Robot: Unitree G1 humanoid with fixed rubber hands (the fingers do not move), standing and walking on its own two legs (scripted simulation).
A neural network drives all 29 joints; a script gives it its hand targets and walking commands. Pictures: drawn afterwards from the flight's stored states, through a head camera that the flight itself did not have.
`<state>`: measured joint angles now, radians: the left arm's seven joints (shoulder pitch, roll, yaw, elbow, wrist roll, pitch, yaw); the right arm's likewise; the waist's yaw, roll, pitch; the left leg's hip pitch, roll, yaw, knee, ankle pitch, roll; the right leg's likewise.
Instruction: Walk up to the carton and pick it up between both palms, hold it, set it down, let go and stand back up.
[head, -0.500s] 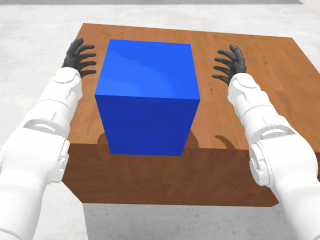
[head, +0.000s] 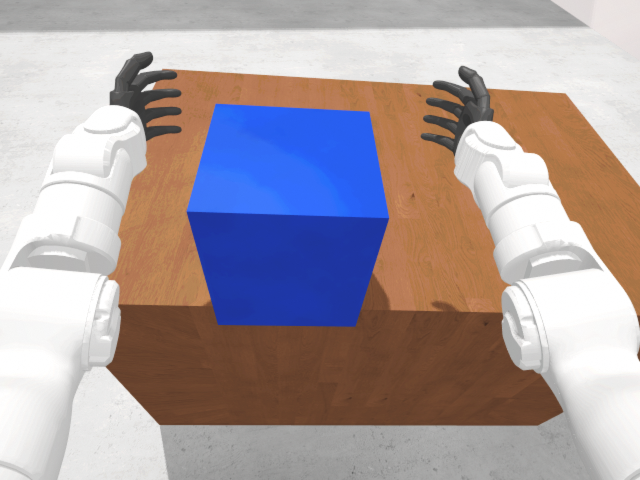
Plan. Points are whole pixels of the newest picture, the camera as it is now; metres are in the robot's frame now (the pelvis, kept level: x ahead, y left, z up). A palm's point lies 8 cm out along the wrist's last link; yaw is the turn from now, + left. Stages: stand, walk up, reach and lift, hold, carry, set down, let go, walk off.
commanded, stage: set down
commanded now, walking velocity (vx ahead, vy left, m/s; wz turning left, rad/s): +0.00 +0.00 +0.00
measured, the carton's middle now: (290, 222) +0.45 +0.04 +0.05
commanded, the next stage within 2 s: none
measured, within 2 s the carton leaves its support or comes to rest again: neither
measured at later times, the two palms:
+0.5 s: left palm (122, 204) +0.39 +0.23 +0.14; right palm (458, 214) +0.39 -0.17 +0.13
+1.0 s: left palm (125, 264) +0.34 +0.22 +0.09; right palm (458, 275) +0.33 -0.17 +0.09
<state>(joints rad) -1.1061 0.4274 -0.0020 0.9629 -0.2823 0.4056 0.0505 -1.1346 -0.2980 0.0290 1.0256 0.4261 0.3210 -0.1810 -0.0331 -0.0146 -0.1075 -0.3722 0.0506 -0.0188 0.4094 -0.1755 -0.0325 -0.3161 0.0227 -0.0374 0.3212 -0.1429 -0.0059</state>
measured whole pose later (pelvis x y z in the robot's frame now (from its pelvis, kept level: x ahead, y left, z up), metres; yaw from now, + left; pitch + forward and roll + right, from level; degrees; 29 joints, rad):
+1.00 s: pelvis -0.02 +0.01 +0.00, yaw -2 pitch -1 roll +0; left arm -0.44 0.27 0.09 0.44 -0.20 0.35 0.02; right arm -0.42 -0.16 -0.03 0.49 0.26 0.20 -0.14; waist 0.02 -0.02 0.01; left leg -0.20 0.03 0.03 0.38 -0.16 -0.01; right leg -0.19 0.00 0.01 0.36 -0.16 0.01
